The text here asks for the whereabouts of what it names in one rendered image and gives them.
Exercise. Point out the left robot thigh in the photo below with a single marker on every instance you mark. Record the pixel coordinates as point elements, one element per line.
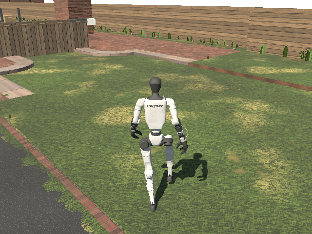
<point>146,154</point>

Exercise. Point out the right robot forearm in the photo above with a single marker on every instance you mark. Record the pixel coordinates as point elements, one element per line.
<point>180,132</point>

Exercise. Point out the robot right upper arm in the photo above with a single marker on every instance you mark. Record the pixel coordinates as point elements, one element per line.
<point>170,102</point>

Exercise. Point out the left robot forearm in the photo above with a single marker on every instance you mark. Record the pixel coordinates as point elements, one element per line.
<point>133,126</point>

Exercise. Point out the robot left shin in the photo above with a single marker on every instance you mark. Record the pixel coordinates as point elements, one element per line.
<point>150,187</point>

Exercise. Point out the robot left upper arm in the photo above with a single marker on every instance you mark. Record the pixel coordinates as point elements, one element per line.
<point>137,111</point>

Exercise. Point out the robot left hand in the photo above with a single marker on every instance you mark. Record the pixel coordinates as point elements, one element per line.
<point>133,134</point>

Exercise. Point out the robot right hand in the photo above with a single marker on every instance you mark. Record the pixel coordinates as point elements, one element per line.
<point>184,148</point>

